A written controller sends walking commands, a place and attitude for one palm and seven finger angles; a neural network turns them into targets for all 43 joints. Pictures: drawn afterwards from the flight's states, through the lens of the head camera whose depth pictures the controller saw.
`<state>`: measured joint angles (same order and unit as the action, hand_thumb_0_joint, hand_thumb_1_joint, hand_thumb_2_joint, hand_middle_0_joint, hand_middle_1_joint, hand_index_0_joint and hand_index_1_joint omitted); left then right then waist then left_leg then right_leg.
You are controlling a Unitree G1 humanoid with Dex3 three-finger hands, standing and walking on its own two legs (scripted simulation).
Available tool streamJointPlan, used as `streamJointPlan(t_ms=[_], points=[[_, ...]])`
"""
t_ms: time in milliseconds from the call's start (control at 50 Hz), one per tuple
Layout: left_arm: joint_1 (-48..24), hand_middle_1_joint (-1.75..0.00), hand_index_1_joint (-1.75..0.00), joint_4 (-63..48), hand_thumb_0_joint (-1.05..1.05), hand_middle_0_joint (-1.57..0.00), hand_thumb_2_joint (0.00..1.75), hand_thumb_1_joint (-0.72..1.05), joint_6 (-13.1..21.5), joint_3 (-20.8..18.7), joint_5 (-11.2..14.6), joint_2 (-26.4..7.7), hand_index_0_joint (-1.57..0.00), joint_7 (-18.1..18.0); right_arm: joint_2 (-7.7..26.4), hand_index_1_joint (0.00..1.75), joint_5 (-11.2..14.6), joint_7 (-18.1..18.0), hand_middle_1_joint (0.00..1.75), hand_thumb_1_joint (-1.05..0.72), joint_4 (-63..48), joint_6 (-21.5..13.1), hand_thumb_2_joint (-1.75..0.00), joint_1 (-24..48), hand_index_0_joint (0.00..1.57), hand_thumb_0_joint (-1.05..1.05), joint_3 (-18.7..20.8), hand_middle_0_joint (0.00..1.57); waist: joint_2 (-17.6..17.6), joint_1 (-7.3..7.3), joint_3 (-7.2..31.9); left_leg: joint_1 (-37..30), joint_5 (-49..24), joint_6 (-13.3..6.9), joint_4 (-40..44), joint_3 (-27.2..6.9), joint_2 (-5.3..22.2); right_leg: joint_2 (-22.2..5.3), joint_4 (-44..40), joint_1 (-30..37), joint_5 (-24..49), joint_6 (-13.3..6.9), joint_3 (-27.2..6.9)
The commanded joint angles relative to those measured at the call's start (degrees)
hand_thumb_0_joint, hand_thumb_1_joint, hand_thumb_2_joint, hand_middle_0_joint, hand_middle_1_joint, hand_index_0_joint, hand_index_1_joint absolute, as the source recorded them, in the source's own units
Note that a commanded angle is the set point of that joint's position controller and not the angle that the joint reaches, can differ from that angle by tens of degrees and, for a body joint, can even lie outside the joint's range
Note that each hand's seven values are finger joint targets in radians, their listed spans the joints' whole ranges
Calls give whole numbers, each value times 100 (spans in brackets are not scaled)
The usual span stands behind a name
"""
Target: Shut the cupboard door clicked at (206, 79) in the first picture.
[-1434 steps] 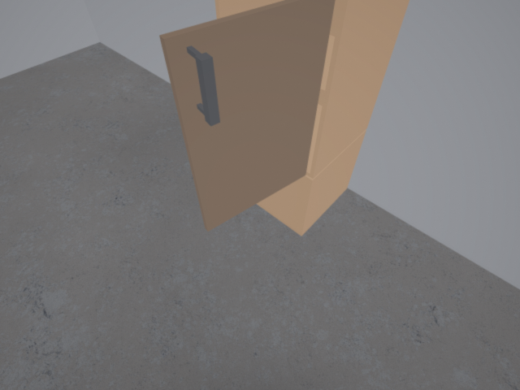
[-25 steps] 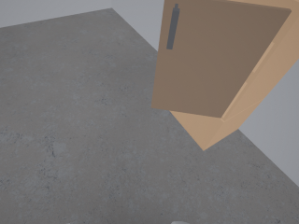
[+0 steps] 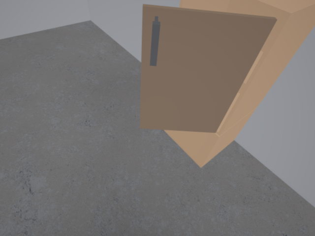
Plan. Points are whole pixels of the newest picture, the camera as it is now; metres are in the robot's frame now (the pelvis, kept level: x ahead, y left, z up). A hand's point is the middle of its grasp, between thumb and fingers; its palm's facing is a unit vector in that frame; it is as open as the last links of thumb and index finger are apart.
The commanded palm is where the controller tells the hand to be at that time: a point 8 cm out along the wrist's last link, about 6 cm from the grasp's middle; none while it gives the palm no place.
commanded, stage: take the last steps up to it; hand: left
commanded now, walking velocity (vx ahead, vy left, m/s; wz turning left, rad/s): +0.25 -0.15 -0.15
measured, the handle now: (154, 41) +0.64 +0.05 +0.17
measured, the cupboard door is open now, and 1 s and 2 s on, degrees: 50 50 50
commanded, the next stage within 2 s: come to a stop and stand still in 0.32 s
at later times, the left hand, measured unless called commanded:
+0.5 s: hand (137, 190) +0.28 +0.07 -0.16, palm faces -0.12 -0.97 -0.20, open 7.4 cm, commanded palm none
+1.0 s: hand (112, 205) +0.24 +0.14 -0.17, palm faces +0.05 -0.97 -0.22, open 7.4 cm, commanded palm none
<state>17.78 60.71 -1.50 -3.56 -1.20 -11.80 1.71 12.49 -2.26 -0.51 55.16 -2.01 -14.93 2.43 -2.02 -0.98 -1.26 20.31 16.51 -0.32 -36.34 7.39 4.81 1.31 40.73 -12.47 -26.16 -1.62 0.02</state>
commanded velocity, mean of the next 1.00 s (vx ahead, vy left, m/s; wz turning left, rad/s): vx -0.03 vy -0.01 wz -0.02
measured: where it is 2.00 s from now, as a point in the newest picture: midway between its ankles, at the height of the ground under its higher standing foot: outside the picture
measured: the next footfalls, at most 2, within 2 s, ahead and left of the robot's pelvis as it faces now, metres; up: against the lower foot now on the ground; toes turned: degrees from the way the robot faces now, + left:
right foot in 0.42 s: +0.24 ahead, -0.22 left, +0.00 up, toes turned -9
left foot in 0.88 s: +0.23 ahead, +0.02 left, +0.00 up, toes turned -2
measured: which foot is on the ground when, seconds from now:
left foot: down 0.00-0.42, up 0.44-0.86, down 0.88-1.00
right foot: up 0.00-0.40, down 0.42-0.88, up 0.90-1.00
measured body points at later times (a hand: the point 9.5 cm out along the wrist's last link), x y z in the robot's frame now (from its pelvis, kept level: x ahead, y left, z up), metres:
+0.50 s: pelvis +0.16 -0.10 +0.00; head +0.21 -0.12 +0.45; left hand +0.29 +0.12 -0.14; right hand +0.06 -0.32 -0.16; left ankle +0.06 +0.06 -0.67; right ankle +0.20 -0.22 -0.73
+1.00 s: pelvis +0.19 -0.07 +0.01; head +0.24 -0.03 +0.46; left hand +0.24 +0.19 -0.15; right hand +0.31 -0.31 -0.11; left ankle +0.21 +0.02 -0.73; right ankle +0.15 -0.21 -0.67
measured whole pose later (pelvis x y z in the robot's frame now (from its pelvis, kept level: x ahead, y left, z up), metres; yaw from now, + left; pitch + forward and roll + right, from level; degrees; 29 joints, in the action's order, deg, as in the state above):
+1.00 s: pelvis +0.19 -0.07 +0.01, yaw -2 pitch +0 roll -2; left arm 11.0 57.6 -3.1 -3.4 -0.8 -14.3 -2.1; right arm 10.8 -1.2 -1.3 53.0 1.6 -5.3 1.0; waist -2.5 2.2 -5.3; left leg 15.9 15.2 -3.5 -30.8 2.4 0.0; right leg 0.2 54.2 -22.2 -29.0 1.7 -1.0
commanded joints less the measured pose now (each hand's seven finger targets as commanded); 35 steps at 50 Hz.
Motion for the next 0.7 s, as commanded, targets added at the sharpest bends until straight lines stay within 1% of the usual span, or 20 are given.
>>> streamJointPlan(t_ms=[0,40,80,120,140,200,300,320,340,360,380,400,420,440,480,500,540,580,600,680], points=[[-929,-30,-30,-804,0,-20,90,90,167,-110,-107,-607,-20,56,1249,30,-25,-218,30,-90,101,-95,-90,-1333,20,0,216,20,1182,-432,-315,-1492,986,-622,2657,-3224,2341,-475,2918,-2877,271,-49,-368],[-706,-30,-30,-635,0,-20,90,90,84,-146,-111,-417,-20,113,904,30,-12,-235,30,-90,63,-142,-90,-906,20,0,122,20,947,-125,-502,-1105,-47,-353,2622,-1934,1855,-544,2833,-2602,907,88,-340],[-518,-30,-30,-542,0,-20,90,90,20,-122,-80,-281,-20,125,787,30,7,-232,30,-90,131,-184,-90,-927,20,0,103,20,1075,-55,-262,-1303,-910,-334,2492,-1027,1556,-514,2555,-2470,1221,182,-202],[-688,-30,-30,-584,0,-20,90,90,-7,-91,-69,-212,-20,130,745,30,17,-218,30,-90,218,-181,-90,-1083,20,0,111,20,924,-86,-286,-1369,-1315,-428,2493,-748,1506,-537,2217,-2492,1410,237,-93],[-723,-30,-30,-608,0,-20,90,90,-16,-77,-62,-170,-20,129,757,30,23,-200,30,-90,244,-166,-90,-1076,20,0,125,20,998,-59,-297,-1446,-1305,-459,2509,-582,1468,-561,2025,-2541,1516,265,-14],[-1263,-30,-30,-779,0,-20,90,90,22,-13,-58,-131,-20,129,675,30,4,-148,30,-90,355,-123,-90,-1244,20,0,152,20,1060,-199,-545,-1278,-1467,-497,2505,-317,1396,-624,943,-2329,1681,263,255],[-1343,-30,-30,-782,0,-20,90,90,109,-35,-39,-249,-20,98,771,30,-13,-103,30,-90,396,-22,-90,-1034,20,0,252,20,1252,-155,-449,-1062,-1326,-477,2102,-253,1481,-438,-379,-1176,1534,149,529],[-1113,-30,-30,-709,0,-20,90,90,141,-45,-41,-263,-20,86,829,30,-3,-97,30,-90,404,1,-90,-980,20,0,264,20,1207,-40,-277,-1087,-1574,-399,1841,-189,1415,-306,-661,-728,1618,115,652],[-646,-30,-30,-537,0,-20,90,90,195,-74,-41,-343,-20,61,819,30,25,-89,30,-90,422,23,-90,-957,20,0,275,20,1013,155,1,-1083,-1889,-261,1318,-20,1223,-151,-1051,-54,1796,68,788],[53,-30,-30,-312,0,-20,90,90,284,-133,-52,-632,-20,20,726,30,82,-53,30,-90,457,12,-90,-976,20,0,264,20,540,466,413,-717,-1926,-67,333,213,931,-270,-1451,1079,1920,-27,535],[795,-30,-30,-64,0,-20,90,90,383,-263,-90,-1161,-20,-74,306,30,154,8,30,-90,387,-3,-90,-1115,20,0,177,20,-755,724,1019,502,-347,118,-1149,513,306,-1481,-1779,2435,2058,-411,-781],[1013,-30,-30,20,0,-20,90,90,390,-275,-12,-1421,-20,-151,0,30,193,-17,30,-90,163,50,-90,-892,20,0,86,20,-1352,686,949,1015,2206,135,-2497,78,-230,-2370,-2259,2147,3219,-856,-1892],[594,-30,-30,-42,0,-20,90,90,410,-226,13,-1244,-20,-227,36,30,200,-68,30,-90,209,96,-90,-838,20,0,81,20,-1039,532,850,1076,2029,119,-2986,-491,-38,-2411,-2299,1608,3953,-989,-1758],[81,-30,-30,-158,0,-20,90,90,423,-136,18,-999,-20,-272,28,30,194,-91,30,-90,294,119,-90,-907,20,0,61,20,-1186,296,707,1023,1690,181,-3132,-663,73,-2318,-2195,1285,4580,-1005,-1627],[-611,-30,-30,-318,0,-20,90,90,417,20,11,-557,-20,-337,-39,30,182,-113,30,-90,497,195,-90,-961,20,0,3,20,-445,-40,668,430,1170,264,-2516,-779,170,-1954,-1938,627,5724,-825,-594],[-763,-30,-30,-350,0,-20,90,90,397,24,-13,-557,-20,-365,-127,30,208,-112,30,-90,541,240,-90,-980,20,0,-17,20,-396,-95,663,168,1107,278,-2086,-695,73,-1859,-1883,463,6026,-788,-367],[-776,-30,-30,-377,0,-20,90,90,363,23,-12,-587,-20,-379,-80,30,227,-98,30,-90,501,358,-90,-844,20,0,-12,20,-476,-75,650,40,936,317,-1737,-607,-126,-1853,-1913,298,6048,-795,-315],[-671,-30,-30,-421,0,-20,90,90,297,-65,-21,-618,-20,-413,59,30,183,-77,30,-90,352,442,-90,-567,20,0,51,20,-541,40,602,248,899,353,-1682,-611,-228,-2006,-1946,433,5850,-947,-511],[-616,-30,-30,-418,0,-20,90,90,269,-84,-29,-693,-20,-430,101,30,180,-62,30,-90,263,456,-90,-374,20,0,78,20,-383,101,560,306,905,364,-1658,-620,-274,-2073,-1936,463,5875,-1031,-590],[-623,-30,-30,-519,0,-20,90,90,217,-156,-36,-835,-20,-458,278,30,162,-10,30,-90,-64,521,-90,155,20,0,149,20,-621,144,412,567,893,359,-1764,-817,-320,-2233,-1970,489,5613,-1107,-642]])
